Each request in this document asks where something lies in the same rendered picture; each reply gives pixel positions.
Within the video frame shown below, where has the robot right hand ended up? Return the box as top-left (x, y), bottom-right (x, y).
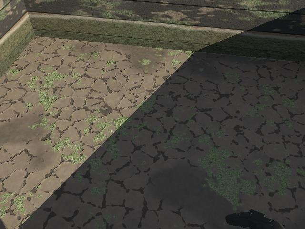
top-left (225, 209), bottom-right (285, 229)

